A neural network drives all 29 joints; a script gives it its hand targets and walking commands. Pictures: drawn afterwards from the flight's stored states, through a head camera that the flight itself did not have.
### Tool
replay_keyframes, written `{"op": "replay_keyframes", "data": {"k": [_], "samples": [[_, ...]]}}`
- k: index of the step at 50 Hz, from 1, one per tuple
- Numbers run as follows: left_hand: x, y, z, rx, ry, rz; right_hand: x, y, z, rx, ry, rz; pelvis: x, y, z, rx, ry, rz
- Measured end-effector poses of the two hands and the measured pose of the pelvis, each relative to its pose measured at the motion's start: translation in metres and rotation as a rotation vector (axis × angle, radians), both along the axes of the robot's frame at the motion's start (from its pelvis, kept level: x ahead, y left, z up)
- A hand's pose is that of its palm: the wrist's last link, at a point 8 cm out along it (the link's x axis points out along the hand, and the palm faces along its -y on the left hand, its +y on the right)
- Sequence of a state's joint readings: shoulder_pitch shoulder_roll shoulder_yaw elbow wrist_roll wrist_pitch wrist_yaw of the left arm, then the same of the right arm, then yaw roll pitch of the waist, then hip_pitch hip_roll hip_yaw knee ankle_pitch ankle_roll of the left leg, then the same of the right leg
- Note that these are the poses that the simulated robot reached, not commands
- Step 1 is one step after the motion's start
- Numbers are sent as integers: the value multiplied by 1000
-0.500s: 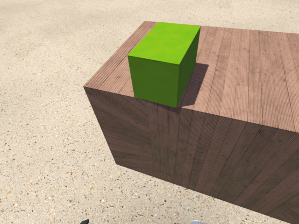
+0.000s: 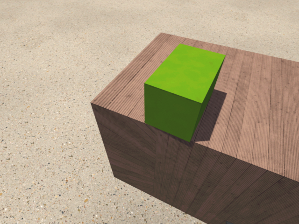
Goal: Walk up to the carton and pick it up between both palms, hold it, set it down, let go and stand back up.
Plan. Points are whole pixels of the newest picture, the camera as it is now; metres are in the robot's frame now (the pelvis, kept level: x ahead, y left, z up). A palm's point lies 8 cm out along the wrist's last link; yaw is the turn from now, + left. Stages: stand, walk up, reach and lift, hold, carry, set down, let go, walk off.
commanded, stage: walk up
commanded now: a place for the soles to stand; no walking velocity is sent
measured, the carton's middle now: (184, 89) +0.57 -0.07 +0.05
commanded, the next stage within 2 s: none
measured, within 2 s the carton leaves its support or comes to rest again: neither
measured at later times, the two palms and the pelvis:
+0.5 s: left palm out of the picture +0.05 +0.23 -0.13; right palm out of the picture +0.03 -0.24 -0.13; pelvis +0.00 +0.00 +0.01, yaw -1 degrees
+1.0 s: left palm out of the picture +0.04 +0.37 -0.14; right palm out of the picture +0.15 -0.17 -0.14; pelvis +0.07 +0.10 -0.02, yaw -8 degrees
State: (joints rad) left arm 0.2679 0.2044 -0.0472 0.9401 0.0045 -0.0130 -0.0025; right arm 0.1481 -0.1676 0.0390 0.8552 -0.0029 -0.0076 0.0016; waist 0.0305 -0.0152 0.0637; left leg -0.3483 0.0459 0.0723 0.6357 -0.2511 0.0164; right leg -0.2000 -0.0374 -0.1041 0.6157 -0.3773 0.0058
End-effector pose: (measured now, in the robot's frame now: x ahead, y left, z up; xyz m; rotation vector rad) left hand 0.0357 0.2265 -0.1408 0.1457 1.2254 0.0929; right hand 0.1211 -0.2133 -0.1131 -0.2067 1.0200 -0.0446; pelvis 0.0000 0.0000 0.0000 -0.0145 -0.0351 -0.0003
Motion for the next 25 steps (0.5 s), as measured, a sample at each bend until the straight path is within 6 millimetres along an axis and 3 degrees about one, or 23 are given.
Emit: {"op": "replay_keyframes", "data": {"k": [6,12,25], "samples": [[22,4,10,26,-21,-24,-2,-7,-4,4,28,-29,7,1,4,4,-7,-9],[33,7,15,42,-29,-33,-25,-15,-10,-2,102,-59,8,0,6,9,-14,-15],[13,4,13,35,49,-43,-86,-27,-14,-25,259,-107,5,-1,12,9,-18,-20]]}}
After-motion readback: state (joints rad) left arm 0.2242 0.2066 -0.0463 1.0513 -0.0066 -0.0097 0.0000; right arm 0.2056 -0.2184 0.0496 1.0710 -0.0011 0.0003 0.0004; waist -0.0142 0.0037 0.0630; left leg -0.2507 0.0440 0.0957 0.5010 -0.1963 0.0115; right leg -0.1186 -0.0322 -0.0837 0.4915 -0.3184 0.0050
